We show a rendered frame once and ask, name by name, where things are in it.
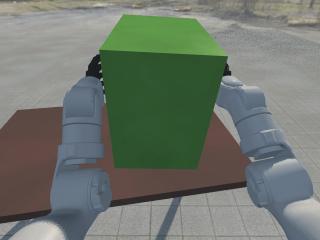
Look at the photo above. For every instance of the table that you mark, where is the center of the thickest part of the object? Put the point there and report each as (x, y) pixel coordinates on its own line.
(29, 143)

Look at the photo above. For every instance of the robot left upper arm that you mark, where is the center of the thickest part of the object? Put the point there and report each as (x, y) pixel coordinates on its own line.
(78, 196)

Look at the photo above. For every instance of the robot right forearm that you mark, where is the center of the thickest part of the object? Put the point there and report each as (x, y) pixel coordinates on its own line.
(258, 132)

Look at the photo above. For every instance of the carton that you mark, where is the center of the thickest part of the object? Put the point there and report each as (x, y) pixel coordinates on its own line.
(161, 78)

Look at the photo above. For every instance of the robot right hand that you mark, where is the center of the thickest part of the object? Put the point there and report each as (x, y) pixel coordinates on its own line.
(227, 72)

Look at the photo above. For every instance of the robot left hand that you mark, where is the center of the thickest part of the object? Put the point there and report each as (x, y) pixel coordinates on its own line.
(94, 68)

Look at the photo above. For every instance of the robot right upper arm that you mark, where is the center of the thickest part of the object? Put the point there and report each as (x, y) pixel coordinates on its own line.
(281, 185)

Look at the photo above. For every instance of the robot left forearm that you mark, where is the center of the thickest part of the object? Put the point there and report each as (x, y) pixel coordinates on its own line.
(81, 122)

